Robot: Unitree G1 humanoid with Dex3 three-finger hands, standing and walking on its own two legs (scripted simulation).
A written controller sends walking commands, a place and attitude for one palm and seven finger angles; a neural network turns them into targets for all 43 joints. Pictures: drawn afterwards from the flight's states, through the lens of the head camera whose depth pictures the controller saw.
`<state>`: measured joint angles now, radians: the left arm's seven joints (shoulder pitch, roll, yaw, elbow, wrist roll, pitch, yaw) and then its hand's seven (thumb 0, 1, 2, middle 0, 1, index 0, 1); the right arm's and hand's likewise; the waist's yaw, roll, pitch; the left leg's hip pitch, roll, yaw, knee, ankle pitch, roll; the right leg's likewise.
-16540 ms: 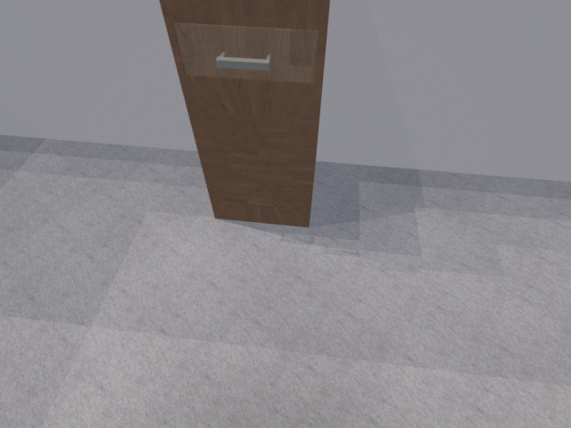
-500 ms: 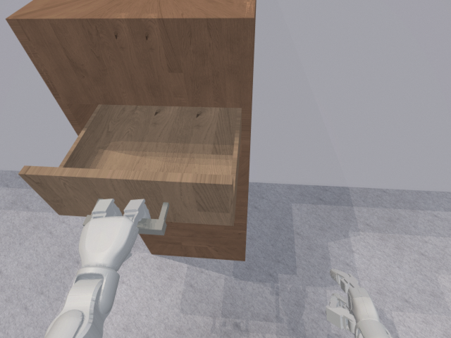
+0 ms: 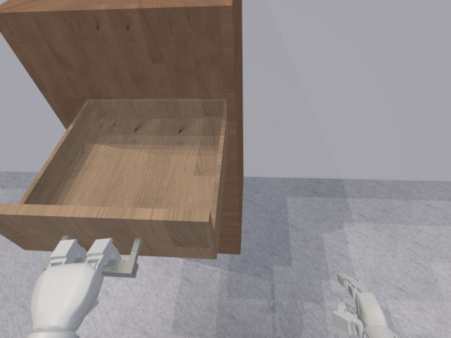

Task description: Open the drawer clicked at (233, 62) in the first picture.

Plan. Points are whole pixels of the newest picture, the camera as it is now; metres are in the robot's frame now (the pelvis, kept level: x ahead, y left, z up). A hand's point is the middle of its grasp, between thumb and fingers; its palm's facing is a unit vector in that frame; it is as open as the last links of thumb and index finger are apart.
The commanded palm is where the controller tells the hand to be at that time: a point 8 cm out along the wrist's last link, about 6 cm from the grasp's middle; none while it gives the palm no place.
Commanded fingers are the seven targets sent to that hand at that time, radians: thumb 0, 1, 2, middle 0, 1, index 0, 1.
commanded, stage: pull the drawer open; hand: left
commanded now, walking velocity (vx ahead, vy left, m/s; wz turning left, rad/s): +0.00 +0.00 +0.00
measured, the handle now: (96, 254) +0.24 +0.25 +0.04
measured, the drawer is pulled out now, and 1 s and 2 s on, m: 0.30 0.30 0.30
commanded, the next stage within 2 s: open the thumb to release the handle in 0.18 s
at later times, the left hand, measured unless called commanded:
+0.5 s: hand (86, 285) +0.19 +0.26 +0.02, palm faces +0.08 -0.08 -0.99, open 6.5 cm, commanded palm +0.16 +0.26 +0.07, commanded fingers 0.00 0.06 0.54 -0.34 -1.26 -0.34 -1.26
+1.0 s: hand (88, 290) +0.18 +0.25 +0.02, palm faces +0.05 -0.11 -0.99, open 13.7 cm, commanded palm +0.16 +0.25 +0.07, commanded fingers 0.00 -0.50 0.30 -0.30 -1.20 -0.30 -1.20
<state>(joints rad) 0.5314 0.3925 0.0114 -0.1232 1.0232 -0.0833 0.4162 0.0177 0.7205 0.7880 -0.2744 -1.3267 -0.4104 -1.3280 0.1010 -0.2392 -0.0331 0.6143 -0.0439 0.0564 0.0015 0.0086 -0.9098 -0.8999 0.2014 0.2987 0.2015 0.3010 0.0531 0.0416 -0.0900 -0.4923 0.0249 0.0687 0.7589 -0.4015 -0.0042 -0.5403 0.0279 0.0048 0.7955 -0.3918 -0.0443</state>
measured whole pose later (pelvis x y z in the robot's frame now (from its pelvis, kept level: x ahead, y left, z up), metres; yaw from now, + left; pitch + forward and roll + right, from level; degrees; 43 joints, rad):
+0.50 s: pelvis +0.01 +0.01 -0.01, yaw +1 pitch +10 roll +1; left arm 0.48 0.36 -0.02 -0.12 1.03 -0.03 0.46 0.00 0.56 0.75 -0.36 -1.31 -0.40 -1.30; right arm 0.11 -0.23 -0.04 0.62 -0.04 0.06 -0.02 0.01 -0.91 -0.90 0.20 0.30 0.20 0.30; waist 0.07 0.06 -0.11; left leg -0.55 0.01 0.05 0.83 -0.44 0.01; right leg -0.58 0.01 -0.01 0.84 -0.43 -0.03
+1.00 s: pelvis +0.00 +0.02 +0.00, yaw +1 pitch +7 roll +0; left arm 0.46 0.35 -0.05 -0.13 1.04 -0.03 0.40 0.00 -0.47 0.31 -0.31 -1.21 -0.33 -1.20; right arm 0.10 -0.23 -0.02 0.60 -0.05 0.05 -0.01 0.01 -0.91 -0.90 0.20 0.30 0.20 0.30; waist 0.08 0.05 -0.09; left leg -0.50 0.01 0.05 0.78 -0.41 0.02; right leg -0.52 0.01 -0.01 0.79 -0.39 -0.02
